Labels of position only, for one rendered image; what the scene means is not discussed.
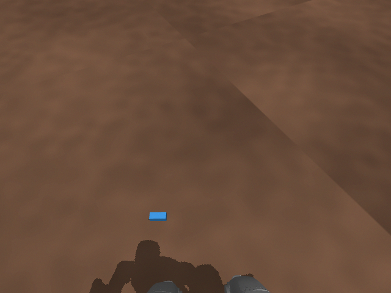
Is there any small box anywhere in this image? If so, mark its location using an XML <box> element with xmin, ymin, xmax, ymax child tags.
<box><xmin>149</xmin><ymin>212</ymin><xmax>167</xmax><ymax>221</ymax></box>

